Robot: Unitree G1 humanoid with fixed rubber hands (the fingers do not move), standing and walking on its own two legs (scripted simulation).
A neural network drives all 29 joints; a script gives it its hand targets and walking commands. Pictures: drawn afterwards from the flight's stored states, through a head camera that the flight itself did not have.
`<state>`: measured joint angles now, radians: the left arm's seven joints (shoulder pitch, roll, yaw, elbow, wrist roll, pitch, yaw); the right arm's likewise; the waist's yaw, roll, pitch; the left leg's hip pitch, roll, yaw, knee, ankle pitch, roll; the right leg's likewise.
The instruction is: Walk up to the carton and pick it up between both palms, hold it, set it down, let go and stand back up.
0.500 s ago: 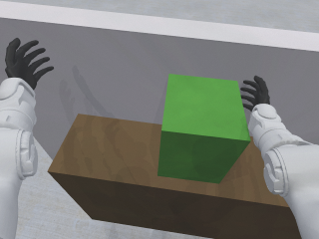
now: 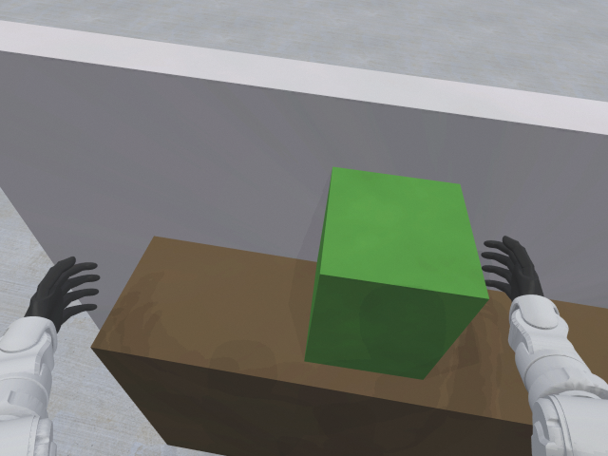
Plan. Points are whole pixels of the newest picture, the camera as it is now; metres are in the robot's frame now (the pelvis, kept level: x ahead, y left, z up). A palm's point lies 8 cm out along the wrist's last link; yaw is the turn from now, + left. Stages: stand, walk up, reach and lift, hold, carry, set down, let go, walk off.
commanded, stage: stand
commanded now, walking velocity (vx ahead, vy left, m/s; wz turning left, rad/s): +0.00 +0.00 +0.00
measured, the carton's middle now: (379, 276) +0.43 -0.03 -0.01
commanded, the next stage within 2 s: none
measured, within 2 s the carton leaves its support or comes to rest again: neither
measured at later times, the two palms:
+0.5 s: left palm (127, 407) +0.19 +0.32 -0.17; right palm (555, 436) +0.26 -0.28 -0.04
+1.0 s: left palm (106, 389) +0.21 +0.38 -0.19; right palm out of the picture +0.13 -0.22 -0.08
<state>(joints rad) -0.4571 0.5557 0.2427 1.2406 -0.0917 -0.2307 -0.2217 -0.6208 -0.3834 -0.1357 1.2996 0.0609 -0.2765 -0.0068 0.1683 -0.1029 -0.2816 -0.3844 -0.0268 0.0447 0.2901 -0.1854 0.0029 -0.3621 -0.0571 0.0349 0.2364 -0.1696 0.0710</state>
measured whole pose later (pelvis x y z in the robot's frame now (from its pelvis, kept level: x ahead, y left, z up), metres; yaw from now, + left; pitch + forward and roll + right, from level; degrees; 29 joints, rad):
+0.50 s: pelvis +0.14 +0.04 -0.02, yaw -2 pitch +7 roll -5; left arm 0.31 0.36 0.10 0.90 0.08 0.00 0.00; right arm 0.25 -0.37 -0.09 0.66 -0.04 -0.12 0.01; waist -0.02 -0.07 -0.06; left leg -0.03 0.01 0.07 0.41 -0.49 0.06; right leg -0.31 -0.07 -0.09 0.55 -0.32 0.04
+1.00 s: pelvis +0.16 +0.09 -0.02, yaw -3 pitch +4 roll -7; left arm 0.27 0.37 0.05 0.93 0.05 0.14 0.01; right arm 0.36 -0.34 -0.01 0.93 -0.03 0.03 -0.09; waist -0.05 -0.04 0.01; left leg -0.06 0.04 0.01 0.52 -0.53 0.05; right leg -0.26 0.03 -0.09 0.98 -0.53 0.09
